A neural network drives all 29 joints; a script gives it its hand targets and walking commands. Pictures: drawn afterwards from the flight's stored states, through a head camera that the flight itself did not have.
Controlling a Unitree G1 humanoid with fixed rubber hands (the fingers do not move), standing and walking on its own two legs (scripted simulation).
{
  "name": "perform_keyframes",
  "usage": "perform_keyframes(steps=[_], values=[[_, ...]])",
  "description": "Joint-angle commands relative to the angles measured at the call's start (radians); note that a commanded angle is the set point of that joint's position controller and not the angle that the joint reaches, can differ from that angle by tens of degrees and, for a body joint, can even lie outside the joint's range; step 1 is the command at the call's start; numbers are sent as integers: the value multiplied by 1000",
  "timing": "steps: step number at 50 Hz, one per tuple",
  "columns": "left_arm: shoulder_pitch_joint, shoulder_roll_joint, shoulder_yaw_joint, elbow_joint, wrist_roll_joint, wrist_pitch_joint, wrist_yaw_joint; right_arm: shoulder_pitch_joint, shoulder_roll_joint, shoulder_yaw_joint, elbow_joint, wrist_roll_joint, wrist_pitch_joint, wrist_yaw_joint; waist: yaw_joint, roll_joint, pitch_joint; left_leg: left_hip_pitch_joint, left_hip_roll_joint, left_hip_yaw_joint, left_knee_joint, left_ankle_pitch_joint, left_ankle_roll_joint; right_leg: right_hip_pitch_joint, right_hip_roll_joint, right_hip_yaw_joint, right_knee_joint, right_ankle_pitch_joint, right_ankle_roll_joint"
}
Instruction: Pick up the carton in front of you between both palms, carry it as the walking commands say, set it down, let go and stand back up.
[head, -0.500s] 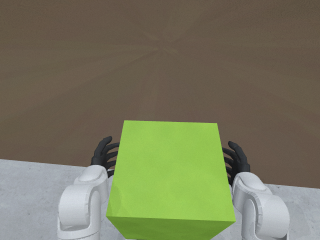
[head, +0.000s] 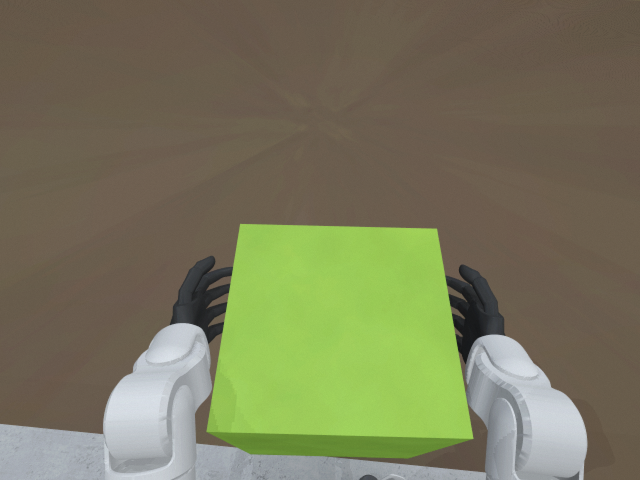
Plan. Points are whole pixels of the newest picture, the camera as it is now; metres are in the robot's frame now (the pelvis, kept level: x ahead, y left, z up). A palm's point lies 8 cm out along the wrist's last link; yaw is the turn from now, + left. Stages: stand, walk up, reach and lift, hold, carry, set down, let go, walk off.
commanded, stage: carry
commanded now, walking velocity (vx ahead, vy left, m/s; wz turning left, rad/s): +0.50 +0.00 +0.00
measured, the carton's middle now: (333, 354) +0.26 +0.00 +0.05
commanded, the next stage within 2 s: none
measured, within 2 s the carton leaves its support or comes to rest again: neither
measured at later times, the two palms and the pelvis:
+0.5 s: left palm (257, 92) +0.68 +0.14 +0.16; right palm (430, 96) +0.68 -0.16 +0.16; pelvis +0.32 -0.01 +0.00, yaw -2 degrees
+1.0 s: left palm (274, 19) +1.01 +0.14 +0.18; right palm (404, 19) +1.03 -0.16 +0.18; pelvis +0.66 -0.03 +0.04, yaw +0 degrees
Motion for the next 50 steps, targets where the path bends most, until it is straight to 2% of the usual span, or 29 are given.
perform_keyframes(steps=[1, 2, 3, 4, 5, 7, 9, 12, 15, 19, 22, 24, 25, 26, 27, 28, 29, 30, 32, 34, 37, 41, 42, 44, 45, 46, 47, 48, 50], values=[[-538, -574, -617, -24, -335, 24, -111, -549, 557, 611, -57, 316, 34, 107, 37, 102, -147, -136, 140, 46, 322, 790, 79, 368, 111, -81, -31, -122, -25], [-552, -535, -587, 1, -328, 35, -101, -597, 518, 595, -45, 317, 47, 94, 75, 8, -231, -307, 108, 29, 564, 599, 59, 586, 1, 68, -47, -215, -32], [-623, -505, -564, 23, -333, 42, -91, -665, 517, 595, -51, 331, 64, 80, 78, -295, -335, -621, -26, -19, 910, 252, 9, 790, -293, 612, -201, -458, -179], [-638, -519, -565, 46, -349, 52, -84, -701, 515, 585, -33, 341, 74, 70, 85, -330, -309, -755, -69, -153, 1060, -53, 32, 781, -325, 768, -326, -321, -215], [-718, -540, -568, 30, -370, 58, -82, -765, 559, 578, -6, 346, 77, 64, 67, -244, -306, -799, -3, -208, 1149, -36, 68, 757, -310, 626, -268, -177, -202], [-840, -612, -581, 56, -396, 58, -85, -845, 608, 546, 59, 339, 79, 59, 46, -47, -299, -797, 67, -229, 1088, 70, 91, 648, -261, 442, -213, 2, -151], [-943, -646, -578, 96, -406, 52, -91, -916, 638, 533, 118, 321, 74, 58, 32, -76, -309, -751, 72, -206, 1004, 138, 82, 566, -228, 339, -240, -38, -117], [-1030, -651, -545, 173, -399, 47, -92, -1008, 651, 517, 196, 298, 66, 46, 26, -110, -292, -814, 75, -178, 916, 182, 63, 552, -212, 270, -269, -46, -144], [-1093, -633, -499, 260, -372, 49, -79, -1093, 649, 490, 270, 291, 65, 33, 44, -110, -266, -911, 70, -141, 798, 234, 50, 621, -185, 218, -254, 57, -167], [-1172, -633, -440, 354, -338, 49, -65, -1199, 659, 450, 350, 296, 65, 27, 65, -116, -225, -925, 41, -93, 602, 272, 64, 670, -146, 163, -208, 161, -174], [-1230, -657, -421, 391, -332, 53, -60, -1256, 676, 420, 391, 300, 69, 30, 67, -140, -204, -828, 6, -47, 444, 273, 97, 669, -141, 134, -176, 252, -150], [-1254, -678, -418, 399, -330, 57, -57, -1269, 688, 399, 415, 300, 74, 33, 21, -161, -247, -643, -61, 8, 369, 236, 127, 643, -135, 76, -30, 539, -110], [-1254, -689, -417, 403, -328, 61, -55, -1242, 692, 386, 441, 294, 75, 35, -33, -111, -324, -425, -104, 49, 273, 276, 131, 595, -96, 14, 166, 594, -70], [-1273, -701, -423, 399, -322, 64, -55, -1224, 699, 376, 448, 286, 73, 37, -78, -3, -444, -110, 2, -117, 276, 289, 163, 394, -58, 42, 403, 346, -25], [-1263, -737, -423, 402, -323, 69, -58, -1242, 695, 362, 449, 280, 68, 36, -75, 278, -614, 234, 303, -606, 250, 315, 303, 78, 34, 102, 683, -126, 21], [-1274, -744, -418, 387, -320, 65, -57, -1193, 738, 370, 455, 287, 66, 39, -111, 369, -594, 303, 320, -802, 111, 359, 353, -150, 147, 164, 869, -485, 25], [-1296, -783, -417, 367, -310, 54, -55, -1230, 778, 391, 391, 305, 61, 46, -102, 259, -525, 305, 315, -729, 151, 458, 338, -275, 98, 228, 958, -459, -2], [-1293, -806, -411, 341, -302, 43, -54, -1266, 834, 430, 335, 332, 51, 54, -103, 128, -481, 274, 295, -642, 208, 567, 305, -330, 65, 236, 962, -422, -20], [-1254, -828, -419, 304, -274, 22, -52, -1316, 881, 486, 240, 371, 25, 67, -74, 52, -445, 180, 265, -522, 192, 556, 242, -318, 31, 234, 865, -353, -30], [-1186, -815, -443, 264, -247, -2, -48, -1296, 874, 526, 160, 385, 3, 72, -63, 77, -448, 171, 249, -465, 172, 500, 221, -320, 25, 211, 808, -339, -22], [-1119, -756, -475, 209, -224, -22, -39, -1224, 810, 562, 110, 396, -10, 77, -84, 103, -434, 196, 237, -398, 154, 563, 241, -393, 25, 161, 695, -372, -6], [-1102, -664, -498, 188, -235, -15, -33, -1184, 709, 575, 125, 401, -4, 80, -58, 151, -347, -20, 156, -213, 86, 605, 197, -125, 60, 58, 276, -249, -11], [-1091, -648, -500, 197, -236, -7, -33, -1166, 685, 566, 147, 391, 3, 79, -46, 173, -339, -53, 151, -181, 93, 675, 185, -36, 92, 9, 211, -245, -19], [-1078, -628, -498, 244, -242, 10, -37, -1135, 653, 538, 202, 368, 21, 76, 42, 170, -387, -104, 153, -95, 308, 983, 138, 232, 171, -61, 108, -209, -47], [-1057, -618, -489, 283, -254, 18, -41, -1131, 635, 521, 226, 352, 29, 72, 96, 107, -468, -193, 116, -57, 508, 900, 94, 481, 176, -48, 44, -189, -55], [-1060, -612, -485, 301, -271, 24, -46, -1139, 627, 503, 239, 337, 38, 67, 115, -58, -572, -466, 61, -106, 752, 541, 54, 767, -65, 349, -11, -415, -132], [-1080, -629, -496, 326, -291, 25, -49, -1132, 628, 471, 245, 322, 50, 62, 117, -354, -597, -738, -111, -152, 985, -60, 24, 914, -265, 874, -198, -335, -281], [-1090, -672, -499, 328, -319, 35, -59, -1142, 638, 447, 278, 297, 55, 58, 104, -273, -519, -871, -82, -260, 1169, -90, 53, 898, -264, 880, -174, -167, -299], [-1204, -780, -550, 270, -400, 33, -86, -1156, 686, 407, 283, 261, 53, 56, 119, -46, -430, -970, -31, -249, 1225, -35, 71, 824, -221, 646, -53, 201, -262]])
